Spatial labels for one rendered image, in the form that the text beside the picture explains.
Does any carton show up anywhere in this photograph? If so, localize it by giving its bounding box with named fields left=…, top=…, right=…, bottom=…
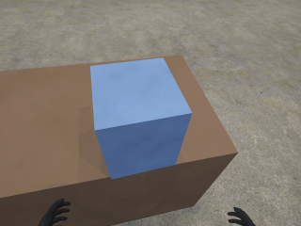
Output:
left=90, top=57, right=193, bottom=180

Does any left robot hand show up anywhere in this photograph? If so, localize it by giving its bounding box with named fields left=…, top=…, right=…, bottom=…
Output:
left=38, top=198, right=71, bottom=226

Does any pedestal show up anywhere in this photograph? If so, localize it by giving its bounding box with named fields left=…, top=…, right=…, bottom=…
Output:
left=0, top=55, right=238, bottom=226

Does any right robot hand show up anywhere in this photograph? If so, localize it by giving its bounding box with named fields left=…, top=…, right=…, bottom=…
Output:
left=227, top=206, right=256, bottom=226

